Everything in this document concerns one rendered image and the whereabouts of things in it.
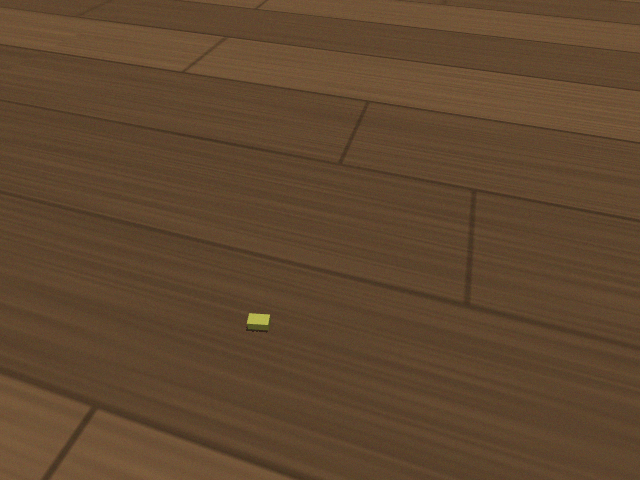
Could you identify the small box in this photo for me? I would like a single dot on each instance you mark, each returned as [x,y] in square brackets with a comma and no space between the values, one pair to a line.
[259,321]

